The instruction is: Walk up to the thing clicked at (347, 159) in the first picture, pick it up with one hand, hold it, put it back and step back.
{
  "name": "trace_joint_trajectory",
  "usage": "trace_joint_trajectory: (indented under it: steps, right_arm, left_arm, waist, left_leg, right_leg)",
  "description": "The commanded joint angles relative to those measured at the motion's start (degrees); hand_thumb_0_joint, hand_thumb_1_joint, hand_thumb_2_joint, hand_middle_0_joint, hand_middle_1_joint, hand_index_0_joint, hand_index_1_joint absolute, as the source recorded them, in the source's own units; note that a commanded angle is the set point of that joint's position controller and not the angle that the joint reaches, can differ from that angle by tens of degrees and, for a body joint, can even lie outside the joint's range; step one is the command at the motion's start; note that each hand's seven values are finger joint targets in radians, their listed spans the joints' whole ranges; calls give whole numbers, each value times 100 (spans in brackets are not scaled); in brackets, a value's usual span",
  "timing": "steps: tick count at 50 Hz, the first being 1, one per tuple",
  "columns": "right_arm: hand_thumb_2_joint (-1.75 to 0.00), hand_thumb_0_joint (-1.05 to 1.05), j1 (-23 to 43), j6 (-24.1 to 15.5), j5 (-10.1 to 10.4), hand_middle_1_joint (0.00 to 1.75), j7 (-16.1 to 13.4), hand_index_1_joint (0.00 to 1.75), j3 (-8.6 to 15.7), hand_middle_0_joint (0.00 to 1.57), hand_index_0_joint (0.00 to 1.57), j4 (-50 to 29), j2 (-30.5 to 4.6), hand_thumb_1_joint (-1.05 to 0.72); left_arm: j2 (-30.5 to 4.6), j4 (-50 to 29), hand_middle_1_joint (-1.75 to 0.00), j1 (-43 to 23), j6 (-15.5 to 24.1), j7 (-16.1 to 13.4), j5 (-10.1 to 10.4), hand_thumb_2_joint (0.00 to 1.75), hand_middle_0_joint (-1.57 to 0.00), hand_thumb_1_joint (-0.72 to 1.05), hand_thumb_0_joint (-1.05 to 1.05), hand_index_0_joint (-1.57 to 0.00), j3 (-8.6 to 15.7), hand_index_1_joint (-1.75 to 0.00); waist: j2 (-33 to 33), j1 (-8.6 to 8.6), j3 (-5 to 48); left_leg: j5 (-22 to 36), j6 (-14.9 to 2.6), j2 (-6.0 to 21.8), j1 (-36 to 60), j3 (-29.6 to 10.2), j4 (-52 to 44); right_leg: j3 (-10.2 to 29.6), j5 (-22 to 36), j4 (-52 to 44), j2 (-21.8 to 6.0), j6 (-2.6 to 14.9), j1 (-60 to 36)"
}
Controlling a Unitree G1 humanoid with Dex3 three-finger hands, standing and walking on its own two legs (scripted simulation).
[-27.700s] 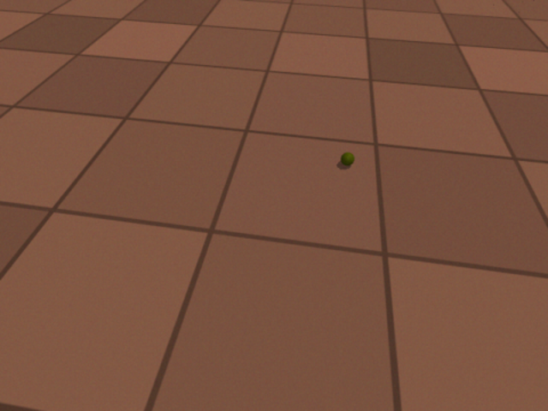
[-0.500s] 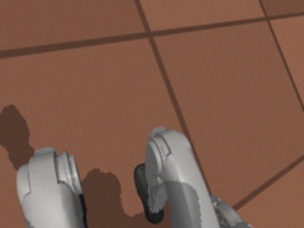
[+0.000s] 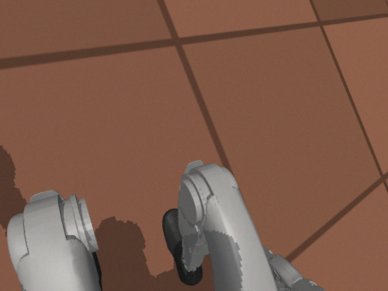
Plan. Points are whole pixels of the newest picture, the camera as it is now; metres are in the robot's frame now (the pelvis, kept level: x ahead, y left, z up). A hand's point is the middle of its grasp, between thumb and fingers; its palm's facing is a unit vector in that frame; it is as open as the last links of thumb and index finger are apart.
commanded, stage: rest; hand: left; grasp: from above
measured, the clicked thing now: out of the picture +0.41 +0.38 -0.24
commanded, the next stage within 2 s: open in 0.52 s
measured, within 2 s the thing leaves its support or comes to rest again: rests again in 0.78 s
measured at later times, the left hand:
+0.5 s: hand out of the picture +0.39 +0.36 -0.24, palm faces -0.43 -0.19 -0.89, open 8.9 cm
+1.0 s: hand out of the picture +0.40 +0.37 -0.23, palm faces -0.42 -0.17 -0.89, open 12.0 cm
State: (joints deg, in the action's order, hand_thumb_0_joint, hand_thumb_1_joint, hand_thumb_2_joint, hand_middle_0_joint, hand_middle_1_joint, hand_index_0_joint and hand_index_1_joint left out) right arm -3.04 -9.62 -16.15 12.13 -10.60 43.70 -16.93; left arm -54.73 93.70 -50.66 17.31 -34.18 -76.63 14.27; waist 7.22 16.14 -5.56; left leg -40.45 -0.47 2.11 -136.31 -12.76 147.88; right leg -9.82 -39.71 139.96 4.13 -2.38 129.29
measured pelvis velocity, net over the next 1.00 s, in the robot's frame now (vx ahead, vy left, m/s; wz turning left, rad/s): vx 0.00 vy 0.00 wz -0.02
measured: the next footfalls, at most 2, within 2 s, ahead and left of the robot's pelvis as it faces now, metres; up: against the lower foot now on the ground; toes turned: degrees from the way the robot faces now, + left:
none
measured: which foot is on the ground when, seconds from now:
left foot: down 0.00-1.00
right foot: down 0.00-1.00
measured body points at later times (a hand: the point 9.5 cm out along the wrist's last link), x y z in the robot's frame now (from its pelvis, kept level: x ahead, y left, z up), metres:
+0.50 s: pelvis +0.00 +0.00 +0.00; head +0.25 +0.13 +0.34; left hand +0.41 +0.36 -0.19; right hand +0.08 -0.26 -0.07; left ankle +0.06 +0.13 -0.26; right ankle +0.10 -0.11 -0.26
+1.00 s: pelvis +0.00 +0.00 +0.00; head +0.25 +0.14 +0.35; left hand +0.41 +0.37 -0.18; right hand +0.09 -0.26 -0.06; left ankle +0.06 +0.13 -0.26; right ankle +0.10 -0.11 -0.26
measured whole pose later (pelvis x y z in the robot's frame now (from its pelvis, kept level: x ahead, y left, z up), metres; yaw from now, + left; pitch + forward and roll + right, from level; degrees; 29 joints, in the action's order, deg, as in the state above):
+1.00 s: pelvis +0.00 +0.00 +0.00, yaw -1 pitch +25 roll -14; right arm -1.6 -14.0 -16.8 14.5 -14.8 41.6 -18.8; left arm -59.1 98.2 -53.4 16.4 -35.9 -74.0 10.6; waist 8.9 17.5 -8.3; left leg -40.4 -0.5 2.1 -135.0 -14.6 148.6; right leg -11.3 -38.9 139.1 4.7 -2.8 127.4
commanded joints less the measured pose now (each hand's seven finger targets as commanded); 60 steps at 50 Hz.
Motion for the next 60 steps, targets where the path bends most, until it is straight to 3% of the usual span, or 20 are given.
trace_joint_trajectory:
  steps: [1, 2, 7, 12, 16, 17, 20, 21, 24, 27, 31, 36, 37, 38, 42, 43, 48, 50, 54, 60]
  right_arm:
    - [-90, 0, -924, -41, 32, 30, -19, 30, 484, 20, 20, -59, -1820, -89]
    - [-90, 0, -911, -83, 33, 30, 13, 30, 432, 20, 20, -90, -1791, -89]
    - [-90, 0, -975, -156, 8, 30, 56, 30, 393, 20, 20, -16, -1870, -89]
    - [-90, 0, -986, -219, -40, 30, 110, 30, 343, 20, 20, -63, -1887, -90]
    - [-90, 0, -915, -245, -24, 30, 97, 30, 322, 20, 20, -87, -1937, -89]
    - [-90, 0, -917, -274, -34, 30, 121, 30, 282, 20, 20, -119, -1911, -89]
    - [-90, 0, -799, -315, -2, 30, 128, 30, 259, 20, 20, -173, -1934, -90]
    - [-90, 0, -878, -314, -8, 30, 114, 30, 279, 20, 20, -116, -1984, -90]
    - [-90, 0, -922, -307, -48, 30, 146, 30, 235, 20, 20, -125, -1977, -89]
    - [-90, 0, -859, -330, -48, 30, 151, 30, 181, 20, 20, -113, -1999, -90]
    - [-90, 0, -736, -389, -30, 30, 160, 30, 137, 20, 20, -136, -2014, -89]
    - [-89, 0, -746, -397, 2, 30, 157, 30, 138, 20, 20, -178, -2063, -88]
    - [-90, 0, -763, -414, -18, 30, 178, 30, 121, 20, 20, -215, -2021, -89]
    - [-89, 0, -779, -408, -20, 30, 167, 30, 164, 20, 20, -126, -2090, -88]
    - [-90, 0, -684, -447, 8, 30, 186, 30, 164, 20, 20, -176, -2065, -88]
    - [-90, 0, -773, -439, -15, 30, 192, 30, 141, 20, 20, -144, -2077, -88]
    - [-90, 0, -755, -426, -9, 30, 208, 30, 131, 20, 20, -246, -2071, -89]
    - [-90, 0, -855, -406, 11, 30, 198, 30, 57, 20, 20, -210, -2031, -88]
    - [-90, 0, -849, -360, 4, 30, 179, 30, 34, 20, 20, -277, -2043, -88]
    - [-89, 0, -755, -290, 10, 30, 117, 30, 22, 20, 20, -289, -2044, -88]
  left_arm:
    - [-1667, -715, -93, -1365, 18, -390, 138, 100, -86, 53, 0, -87, 109, -91]
    - [-1505, -647, -93, -1519, 9, -369, 126, 98, -85, 53, 0, -87, -96, -91]
    - [-1912, -505, -94, -1344, -26, -442, 81, 101, -86, 54, 0, -88, 151, -91]
    - [-1831, -415, -94, -1496, -39, -427, 110, 101, -86, 53, 0, -88, 22, -92]
    - [-1804, -411, -92, -1320, -9, -451, 219, 101, -88, 55, 0, -89, 44, -91]
    - [-1797, -358, -93, -1457, 0, -417, 175, 99, -87, 55, 0, -89, -102, -91]
    - [-1668, -500, -92, -1474, 47, -411, 306, 97, -85, 52, 0, -87, -183, -90]
    - [-1911, -389, -91, -1272, 37, -446, 281, 98, -85, 51, 0, -86, 40, -90]
    - [-1934, -350, -93, -1283, 40, -493, 154, 98, -85, 53, 0, -87, 6, -90]
    - [-1964, -312, -90, -1402, 44, -537, 231, 100, -86, 52, 0, -87, 3, -89]
    - [-1742, -303, -92, -1489, 19, -522, 262, 98, -86, 53, 0, -87, -338, -90]
    - [-1939, -341, -85, -1351, -16, -596, 263, 81, -46, 13, 0, -47, -159, -83]
    - [-1755, -300, -85, -1464, -22, -563, 236, 81, -40, 5, 0, -42, -326, -83]
    - [-1944, -274, -86, -1431, -13, -593, 271, 81, -35, -3, 0, -37, -120, -83]
    - [-1718, -217, -91, -1531, -42, -515, 284, 90, -24, -30, 0, -25, -349, -90]
    - [-1853, -118, -92, -1457, -45, -515, 275, 93, -23, -34, 0, -23, -230, -92]
    - [-1690, -110, -100, -1484, -37, -330, 349, 100, -14, -44, 0, -14, -440, -100]
    - [-1872, -99, -101, -1304, 0, -311, 398, 99, -9, -49, 0, -9, -253, -101]
    - [-1815, -152, -102, -1370, 78, -268, 362, 102, -7, -52, 0, -7, -353, -102]
    - [-1948, -187, -99, -1300, 144, -436, 289, 102, -7, -53, 0, -6, -216, -100]
  waist:
    - [-2903, 16, 3793]
    - [-2938, 137, 3626]
    - [-2992, 88, 3668]
    - [-2876, 239, 3558]
    - [-2773, 136, 3565]
    - [-2837, 240, 3482]
    - [-2849, 176, 3495]
    - [-2821, 147, 3596]
    - [-2916, 208, 3578]
    - [-2803, 242, 3418]
    - [-2784, 265, 3273]
    - [-2820, 177, 3388]
    - [-2848, 285, 3348]
    - [-2790, 269, 3373]
    - [-2864, 308, 3153]
    - [-2879, 332, 3184]
    - [-2822, 347, 3141]
    - [-2777, 296, 3269]
    - [-2753, 349, 3273]
    - [-2721, 253, 3265]
  left_leg:
    - [1242, 16, 53, 3084, 535, -1537]
    - [1168, 16, 43, 3014, 532, -1531]
    - [1306, 41, 70, 3164, 501, -1508]
    - [1237, 10, 90, 3027, 499, -1415]
    - [1214, -4, 88, 2911, 494, -1432]
    - [1089, -10, 94, 2861, 500, -1381]
    - [1041, 0, 84, 2899, 456, -1475]
    - [1175, 14, 104, 3062, 439, -1454]
    - [1365, 48, 114, 3138, 433, -1448]
    - [1208, 12, 122, 2927, 421, -1414]
    - [971, -2, 114, 2849, 418, -1438]
    - [1144, 19, 118, 2941, 365, -1512]
    - [1168, 21, 131, 2995, 370, -1461]
    - [1170, 32, 151, 3041, 313, -1501]
    - [982, 54, 137, 2936, 284, -1561]
    - [1029, 47, 140, 2997, 277, -1544]
    - [1006, 20, 136, 2896, 324, -1512]
    - [1177, 24, 125, 2965, 306, -1540]
    - [1230, 30, 139, 3006, 290, -1504]
    - [1070, 7, 144, 2821, 336, -1514]
  right_leg:
    - [-532, 1506, -1161, 215, 377, -1663]
    - [-554, 1446, -1104, 190, 369, -1595]
    - [-555, 1566, -1041, 193, 358, -1707]
    - [-556, 1574, -1102, 222, 345, -1773]
    - [-567, 1527, -1202, 239, 341, -1869]
    - [-522, 1447, -1164, 237, 354, -1852]
    - [-584, 1367, -1195, 246, 356, -1839]
    - [-596, 1494, -1174, 255, 348, -1929]
    - [-619, 1650, -1068, 253, 346, -1943]
    - [-610, 1553, -1168, 264, 339, -1939]
    - [-618, 1329, -1215, 269, 345, -1815]
    - [-649, 1480, -1178, 270, 351, -1908]
    - [-650, 1524, -1163, 264, 340, -1881]
    - [-692, 1523, -1173, 265, 331, -1841]
    - [-683, 1337, -1136, 237, 349, -1656]
    - [-700, 1410, -1146, 240, 344, -1713]
    - [-649, 1397, -1221, 251, 341, -1807]
    - [-666, 1521, -1242, 245, 329, -1953]
    - [-691, 1581, -1213, 257, 323, -1945]
    - [-631, 1435, -1305, 305, 347, -2001]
